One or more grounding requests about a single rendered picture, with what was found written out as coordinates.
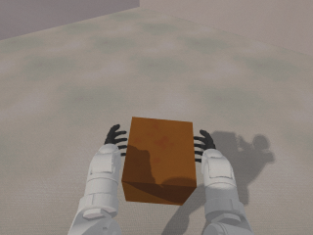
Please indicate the robot right upper arm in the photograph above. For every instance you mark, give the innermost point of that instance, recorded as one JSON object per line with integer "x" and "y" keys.
{"x": 219, "y": 228}

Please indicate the left robot hand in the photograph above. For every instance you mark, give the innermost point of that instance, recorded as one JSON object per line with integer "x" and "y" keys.
{"x": 111, "y": 138}

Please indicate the robot left upper arm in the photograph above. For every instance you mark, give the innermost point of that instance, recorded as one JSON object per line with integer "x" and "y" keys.
{"x": 101, "y": 226}

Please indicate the carton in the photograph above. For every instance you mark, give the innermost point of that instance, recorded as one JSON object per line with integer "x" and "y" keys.
{"x": 160, "y": 164}

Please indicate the right robot hand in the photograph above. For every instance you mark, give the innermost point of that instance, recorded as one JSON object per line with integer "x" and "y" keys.
{"x": 208, "y": 143}

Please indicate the robot left forearm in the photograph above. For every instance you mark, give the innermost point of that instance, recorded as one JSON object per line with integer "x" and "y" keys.
{"x": 100, "y": 195}

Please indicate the robot right forearm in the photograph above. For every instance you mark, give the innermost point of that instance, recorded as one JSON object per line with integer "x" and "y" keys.
{"x": 221, "y": 194}

